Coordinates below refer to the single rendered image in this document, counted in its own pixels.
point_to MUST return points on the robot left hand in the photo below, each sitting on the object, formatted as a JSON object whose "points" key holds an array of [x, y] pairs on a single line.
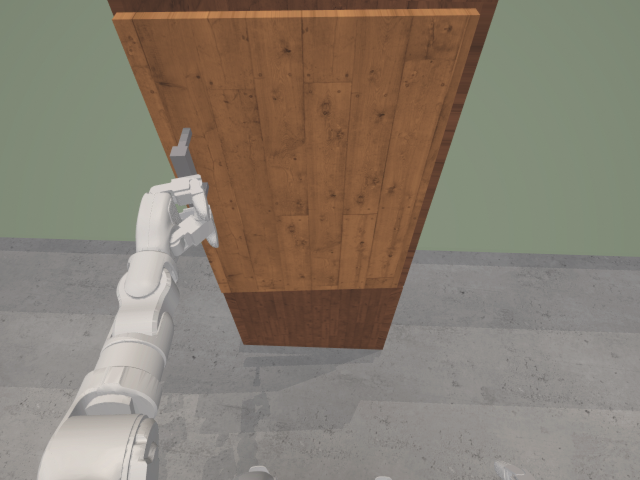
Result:
{"points": [[158, 218]]}

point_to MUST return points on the cupboard door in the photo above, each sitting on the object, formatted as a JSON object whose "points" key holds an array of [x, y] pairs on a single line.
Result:
{"points": [[316, 130]]}

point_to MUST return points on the handle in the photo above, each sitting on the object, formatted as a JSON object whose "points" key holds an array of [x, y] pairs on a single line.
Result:
{"points": [[182, 160]]}

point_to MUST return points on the left robot shin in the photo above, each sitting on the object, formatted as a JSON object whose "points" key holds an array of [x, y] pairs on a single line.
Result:
{"points": [[259, 468]]}

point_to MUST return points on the robot left forearm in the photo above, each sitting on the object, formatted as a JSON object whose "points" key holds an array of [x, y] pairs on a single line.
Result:
{"points": [[126, 378]]}

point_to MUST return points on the left robot upper arm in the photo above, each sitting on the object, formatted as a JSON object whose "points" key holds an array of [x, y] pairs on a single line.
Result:
{"points": [[104, 447]]}

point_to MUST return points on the robot right hand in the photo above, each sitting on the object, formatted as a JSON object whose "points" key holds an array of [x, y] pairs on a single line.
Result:
{"points": [[507, 471]]}

